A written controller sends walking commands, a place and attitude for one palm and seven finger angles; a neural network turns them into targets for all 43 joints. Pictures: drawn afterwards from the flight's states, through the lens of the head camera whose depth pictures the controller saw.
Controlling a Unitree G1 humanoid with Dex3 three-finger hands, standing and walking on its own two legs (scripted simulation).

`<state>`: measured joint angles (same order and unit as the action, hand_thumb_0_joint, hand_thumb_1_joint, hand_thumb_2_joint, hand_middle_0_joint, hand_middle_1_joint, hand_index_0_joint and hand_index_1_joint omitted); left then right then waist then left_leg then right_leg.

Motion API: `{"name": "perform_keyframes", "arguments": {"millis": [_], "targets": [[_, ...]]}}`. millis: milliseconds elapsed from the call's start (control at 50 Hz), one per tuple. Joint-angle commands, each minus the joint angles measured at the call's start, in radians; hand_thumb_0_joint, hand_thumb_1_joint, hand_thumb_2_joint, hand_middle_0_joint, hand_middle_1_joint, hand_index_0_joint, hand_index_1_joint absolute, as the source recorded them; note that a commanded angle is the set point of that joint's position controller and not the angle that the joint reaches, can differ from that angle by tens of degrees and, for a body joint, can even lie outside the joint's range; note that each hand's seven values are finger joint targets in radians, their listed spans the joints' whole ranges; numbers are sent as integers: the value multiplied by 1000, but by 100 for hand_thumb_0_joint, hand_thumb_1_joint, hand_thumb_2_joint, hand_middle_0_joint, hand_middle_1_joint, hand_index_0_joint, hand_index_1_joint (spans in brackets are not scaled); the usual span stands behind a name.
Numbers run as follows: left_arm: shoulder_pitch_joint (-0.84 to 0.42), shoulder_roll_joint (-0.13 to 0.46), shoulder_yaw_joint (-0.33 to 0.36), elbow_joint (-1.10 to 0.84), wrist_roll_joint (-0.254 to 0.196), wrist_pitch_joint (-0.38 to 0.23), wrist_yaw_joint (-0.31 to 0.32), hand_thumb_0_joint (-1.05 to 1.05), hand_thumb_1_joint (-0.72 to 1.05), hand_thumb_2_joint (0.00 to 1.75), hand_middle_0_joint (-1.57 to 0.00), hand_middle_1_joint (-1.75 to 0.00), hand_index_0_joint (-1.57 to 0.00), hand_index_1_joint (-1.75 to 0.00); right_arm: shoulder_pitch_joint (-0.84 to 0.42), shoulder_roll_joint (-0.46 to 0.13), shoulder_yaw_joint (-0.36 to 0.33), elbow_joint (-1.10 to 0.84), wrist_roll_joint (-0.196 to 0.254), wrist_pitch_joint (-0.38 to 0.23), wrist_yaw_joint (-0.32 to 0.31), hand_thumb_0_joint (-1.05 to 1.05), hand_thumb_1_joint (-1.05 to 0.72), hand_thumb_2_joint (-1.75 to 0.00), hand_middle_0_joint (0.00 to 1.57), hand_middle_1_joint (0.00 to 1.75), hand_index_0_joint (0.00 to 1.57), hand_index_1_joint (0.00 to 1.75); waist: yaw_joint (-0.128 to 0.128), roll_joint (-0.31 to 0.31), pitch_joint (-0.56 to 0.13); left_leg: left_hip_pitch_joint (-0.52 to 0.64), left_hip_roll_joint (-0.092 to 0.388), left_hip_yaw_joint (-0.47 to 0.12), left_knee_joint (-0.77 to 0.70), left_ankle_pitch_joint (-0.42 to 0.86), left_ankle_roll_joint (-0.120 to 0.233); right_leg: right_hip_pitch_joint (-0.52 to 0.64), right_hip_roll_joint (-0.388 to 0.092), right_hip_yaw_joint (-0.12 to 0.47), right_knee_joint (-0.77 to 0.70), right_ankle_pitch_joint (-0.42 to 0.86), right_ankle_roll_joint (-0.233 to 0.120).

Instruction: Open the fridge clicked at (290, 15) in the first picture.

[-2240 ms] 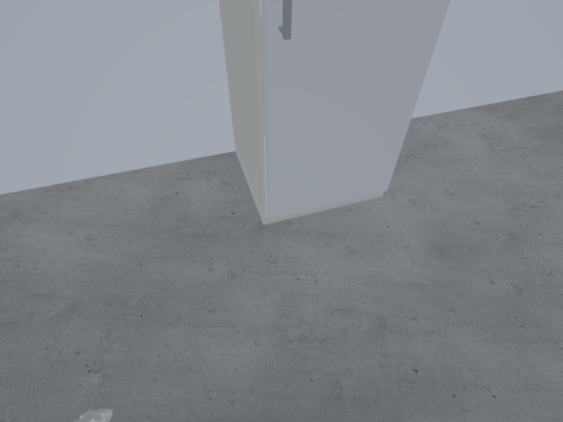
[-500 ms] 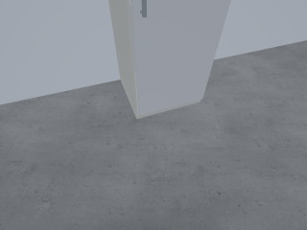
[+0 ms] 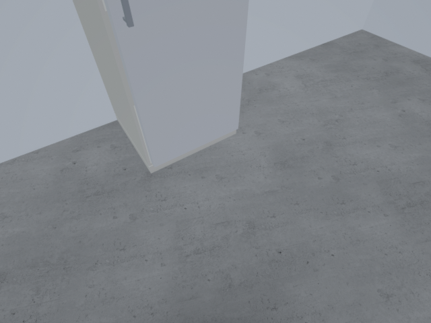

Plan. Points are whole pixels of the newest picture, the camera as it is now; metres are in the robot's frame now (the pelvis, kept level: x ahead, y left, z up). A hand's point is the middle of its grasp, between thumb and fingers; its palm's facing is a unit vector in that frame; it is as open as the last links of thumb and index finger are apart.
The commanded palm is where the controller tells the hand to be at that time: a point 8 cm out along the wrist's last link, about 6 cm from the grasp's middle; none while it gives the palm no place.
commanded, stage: walk to a spot facing it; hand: left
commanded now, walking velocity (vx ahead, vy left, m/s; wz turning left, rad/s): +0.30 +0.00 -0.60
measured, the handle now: out of the picture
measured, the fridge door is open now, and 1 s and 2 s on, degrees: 0 0 0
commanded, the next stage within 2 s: turn to face it in 1.30 s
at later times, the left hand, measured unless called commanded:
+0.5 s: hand (180, 244) +0.33 +0.13 -0.18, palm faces -0.40 -0.90 -0.18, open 7.4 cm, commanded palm none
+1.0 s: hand (205, 205) +0.46 +0.08 -0.19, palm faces -0.41 -0.89 -0.19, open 7.3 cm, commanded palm none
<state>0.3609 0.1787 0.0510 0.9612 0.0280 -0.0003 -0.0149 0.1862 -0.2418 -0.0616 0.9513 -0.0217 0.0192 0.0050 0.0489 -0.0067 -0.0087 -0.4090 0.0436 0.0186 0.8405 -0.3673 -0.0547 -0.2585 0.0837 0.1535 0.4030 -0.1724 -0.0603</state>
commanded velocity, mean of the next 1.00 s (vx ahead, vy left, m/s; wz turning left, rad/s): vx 0.34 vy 0.00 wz -0.43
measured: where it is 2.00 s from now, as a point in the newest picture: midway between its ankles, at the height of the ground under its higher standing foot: (282, 254)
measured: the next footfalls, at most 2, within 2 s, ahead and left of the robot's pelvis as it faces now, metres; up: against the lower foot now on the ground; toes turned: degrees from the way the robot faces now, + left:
left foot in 0.12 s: +0.06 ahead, +0.15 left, +0.00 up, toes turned -3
right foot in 0.56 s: +0.28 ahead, -0.17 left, +0.00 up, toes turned -30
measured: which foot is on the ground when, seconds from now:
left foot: up 0.00-0.10, down 0.12-0.56, up 0.58-0.98, down 1.00-1.00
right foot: down 0.00-0.10, up 0.12-0.54, down 0.56-1.00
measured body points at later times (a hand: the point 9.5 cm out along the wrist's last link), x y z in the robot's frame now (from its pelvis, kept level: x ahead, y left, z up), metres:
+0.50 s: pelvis +0.14 +0.00 -0.02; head +0.19 -0.01 +0.43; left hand +0.35 +0.18 -0.16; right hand -0.03 -0.18 -0.15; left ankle +0.02 +0.15 -0.75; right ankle +0.23 -0.16 -0.71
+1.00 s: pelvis +0.34 -0.08 -0.02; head +0.35 -0.06 +0.43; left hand +0.48 +0.13 -0.17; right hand +0.32 -0.33 -0.15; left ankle +0.47 -0.01 -0.75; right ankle +0.24 -0.15 -0.75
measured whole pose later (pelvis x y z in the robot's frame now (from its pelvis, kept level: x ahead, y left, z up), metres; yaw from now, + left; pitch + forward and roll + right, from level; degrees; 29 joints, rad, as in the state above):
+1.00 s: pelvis +0.34 -0.08 -0.02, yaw -30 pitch -1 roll -2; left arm 0.32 0.21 0.06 1.02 0.02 -0.04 -0.01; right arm 0.19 -0.16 -0.04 0.95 -0.03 -0.04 0.02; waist 0.03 0.00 -0.02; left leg -0.38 0.11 0.11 0.60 -0.24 -0.04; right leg -0.14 0.05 -0.02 0.51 -0.36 -0.03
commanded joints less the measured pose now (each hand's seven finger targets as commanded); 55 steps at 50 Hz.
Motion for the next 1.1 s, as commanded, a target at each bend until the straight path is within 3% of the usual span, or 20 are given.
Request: {"name": "perform_keyframes", "arguments": {"millis": [0, 60, 80, 100, 120, 200, 320, 420, 460, 500, 520, 540, 580, 620, 680, 880, 960, 1000, 1020, 1080], "targets": [[-14, 230, 65, -80, 1, -14, 10, 0, 90, 90, -20, -30, -20, -30, -48, -57, -13, -114, 9, -54, -10, 0, -90, -90, 20, 30, 20, 30, -4, -154, 0, 69, -42, 10, -203, -29, 19, -19, -212, 338, -168, -285, -125], [-99, 179, 59, -114, -7, -8, 3, 0, 90, 90, -20, -30, -20, -30, 158, -114, -23, -53, 14, -74, -35, 0, -90, -90, 20, 30, 20, 30, -105, -19, -37, 537, 36, -51, -490, -4, 47, -347, -85, 226, 48, -341, -33], [-99, 111, 47, -137, -16, -6, -10, 0, 90, 90, -20, -30, -20, -30, 225, -219, -46, -45, 0, -76, -42, 0, -90, -90, 20, 30, 20, 30, -140, 288, -35, 637, 305, -386, -635, -305, 118, -556, 35, 50, 328, -406, 19], [-167, 128, 58, -175, -8, -17, -17, 0, 90, 90, -20, -30, -20, -30, 235, -258, -48, -57, 1, -74, -43, 0, -90, -90, 20, 30, 20, 30, -142, 271, 56, 491, 476, -518, -729, -400, 196, -586, -42, -80, 517, -370, 58], [-182, 153, 69, -165, 3, -14, -27, 0, 90, 90, -20, -30, -20, -30, 179, -211, -34, -68, -4, -73, -34, 0, -90, -90, 20, 30, 20, 30, -111, 160, 99, 338, 442, -494, -755, -429, 200, -532, -88, -76, 623, -288, 62], [-119, 110, 61, -103, 13, 9, -52, 0, 90, 90, -20, -30, -20, -30, 117, -102, 5, -56, 0, -101, -39, 0, -90, -90, 20, 30, 20, 30, -36, 123, 136, 279, 268, -114, -702, -25, 133, -506, -144, -128, 785, -48, 92], [-277, 64, 28, -139, 10, 14, -57, 0, 90, 90, -20, -30, -20, -30, 281, -78, 12, 27, 0, -114, -44, 0, -90, -90, 20, 30, 20, 30, -85, 138, 143, 467, 268, 70, -614, 485, 151, -588, -172, -223, 639, -7, 99], [-404, 50, 11, -154, 2, 1, -57, 0, 90, 90, -20, -30, -20, -30, 340, -81, 10, 72, -8, -104, -42, 0, -90, -90, 20, 30, 20, 30, -112, 170, 167, 455, 267, 197, -549, 789, 138, -380, -110, -327, 317, -17, 46], [-315, 75, 18, -123, 3, -4, -50, 0, 90, 90, -20, -30, -20, -30, 321, -112, 1, 77, -4, -102, -39, 0, -90, -90, 20, 30, 20, 30, -61, 170, 90, 465, 281, 236, -416, 1040, 128, -216, -56, -353, 285, -49, 5], [-75, 139, 39, -50, 8, -23, -39, 0, 90, 90, -20, -30, -20, -30, 270, -141, -5, 62, 5, -98, -34, 0, -90, -90, 20, 30, 20, 30, 60, 171, -50, 371, 252, 275, -84, 1030, 78, 142, -20, -366, 169, -3, -31], [47, 245, 65, -13, 11, -35, -27, 0, 90, 90, -20, -30, -20, -30, 296, -98, 2, 51, 21, -97, -20, 0, -90, -90, 20, 30, 20, 30, 108, 27, -174, 89, 216, 259, 205, 635, 40, 489, -192, -166, 133, 23, -92], [133, 348, 84, -2, -4, -44, -7, 0, 90, 90, -20, -30, -20, -30, 319, -21, 13, 13, 32, -101, -23, 0, -90, -90, 20, 30, 20, 30, 103, -167, -314, -196, 53, 193, 602, -198, -4, 669, -529, 374, 55, 177, -227], [38, 330, 77, -26, -25, -33, 5, 0, 90, 90, -20, -30, -20, -30, 172, -44, 3, -27, 19, -103, -29, 0, -90, -90, 20, 30, 20, 30, 72, -80, -185, -278, 111, 10, 671, -94, 22, 438, -501, 340, -62, 140, -230], [-95, 225, 44, -45, -20, -44, 15, 0, 90, 90, -20, -30, -20, -30, 161, -45, 2, 6, -2, -78, -24, 0, -90, -90, 20, 30, 20, 30, -10, 24, -31, -189, 168, -3, 544, 10, 17, 124, -414, 155, -106, 90, -165], [-163, 171, 32, -42, -4, -55, 17, 0, 90, 90, -20, -30, -20, -30, 264, 3, 6, 44, -11, -43, -17, 0, -90, -90, 20, 30, 20, 30, -93, -42, -10, -89, 158, 30, 376, 55, 2, -64, -318, -5, -150, 43, -123], [-66, 179, 37, -5, -3, -60, 11, 0, 90, 90, -20, -30, -20, -30, 22, 7, -3, -51, -6, -69, 16, 0, -90, -90, 20, 30, 20, 30, -31, -98, 82, -19, 81, 75, -128, 132, 8, -35, -296, 57, -172, -179, -124], [-67, 156, 37, -6, -11, -51, 9, 0, 90, 90, -20, -30, -20, -30, 146, -48, -17, -9, -7, -90, -1, 0, -90, -90, 20, 30, 20, 30, -102, 7, 56, 332, 62, 72, -365, 105, 31, -146, -211, 1, 64, -86, -63], [-76, 63, 21, -49, -16, -60, -4, 0, 90, 90, -20, -30, -20, -30, 365, -209, -48, 40, -23, -91, -13, 0, -90, -90, 20, 30, 20, 30, -168, 325, -27, 563, 465, -426, -615, -95, 190, -437, -41, -210, 635, -377, 24], [-116, 107, 31, -48, -4, -53, 4, 0, 90, 90, -20, -30, -20, -30, 329, -158, -35, 45, -18, -90, -21, 0, -90, -90, 20, 30, 20, 30, -165, 259, -15, 483, 477, -460, -662, -193, 191, -462, -96, -133, 785, -345, 23], [-108, 78, 44, -14, 7, -32, -19, 0, 90, 90, -20, -30, -20, -30, 159, -51, -3, 8, -10, -102, -27, 0, -90, -90, 20, 30, 20, 30, -72, 91, 111, 271, 374, -171, -686, -66, 135, -434, -187, -134, 845, -139, 41]]}}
